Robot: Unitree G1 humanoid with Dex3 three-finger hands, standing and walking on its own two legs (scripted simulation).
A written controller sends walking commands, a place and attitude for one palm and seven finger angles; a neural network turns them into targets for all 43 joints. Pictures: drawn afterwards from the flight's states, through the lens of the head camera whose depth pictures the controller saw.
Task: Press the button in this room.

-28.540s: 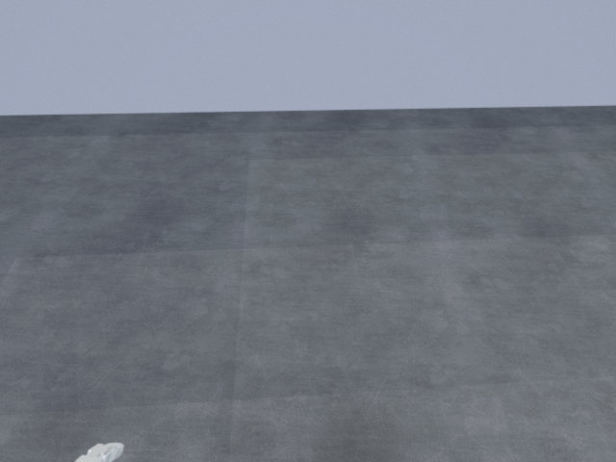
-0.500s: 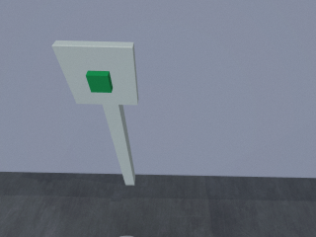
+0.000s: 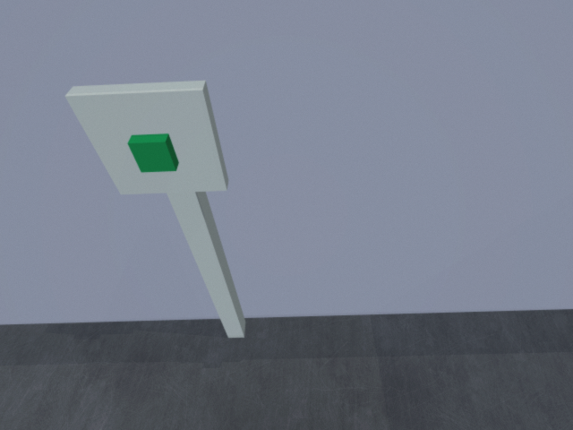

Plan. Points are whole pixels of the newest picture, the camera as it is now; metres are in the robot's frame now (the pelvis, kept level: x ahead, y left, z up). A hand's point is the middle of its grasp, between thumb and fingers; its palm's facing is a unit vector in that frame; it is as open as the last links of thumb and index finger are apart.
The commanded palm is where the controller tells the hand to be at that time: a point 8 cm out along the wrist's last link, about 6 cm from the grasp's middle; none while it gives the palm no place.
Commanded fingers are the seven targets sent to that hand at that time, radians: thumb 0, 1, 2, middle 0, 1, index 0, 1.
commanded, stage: come to a stop and stand still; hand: left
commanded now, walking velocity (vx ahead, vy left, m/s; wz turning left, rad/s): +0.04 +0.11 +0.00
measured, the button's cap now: (155, 152) +0.51 +0.26 +0.12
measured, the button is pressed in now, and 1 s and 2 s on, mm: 0 0 0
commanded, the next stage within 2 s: look again from close up in 1.60 s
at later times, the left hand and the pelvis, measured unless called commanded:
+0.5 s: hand out of the picture +0.00 +0.22 -0.17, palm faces +0.01 -0.98 -0.21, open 7.4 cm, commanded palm none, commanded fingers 0.00 0.90 0.90 -0.20 -0.30 -0.20 -0.30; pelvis -0.02 +0.04 +0.00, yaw +0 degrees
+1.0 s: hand out of the picture +0.00 +0.20 -0.17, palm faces +0.00 -0.99 -0.17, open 7.3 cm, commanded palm none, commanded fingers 0.00 0.90 0.90 -0.20 -0.30 -0.20 -0.30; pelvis +0.00 +0.04 +0.00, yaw -1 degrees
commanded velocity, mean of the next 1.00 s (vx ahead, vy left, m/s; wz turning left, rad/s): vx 0.00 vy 0.01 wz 0.00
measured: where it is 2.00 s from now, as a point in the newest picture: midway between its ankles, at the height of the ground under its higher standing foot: outside the picture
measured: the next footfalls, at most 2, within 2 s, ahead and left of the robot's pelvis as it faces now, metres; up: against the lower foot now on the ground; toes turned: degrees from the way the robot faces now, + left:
left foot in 0.08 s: +0.01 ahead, +0.14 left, +0.00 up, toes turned +3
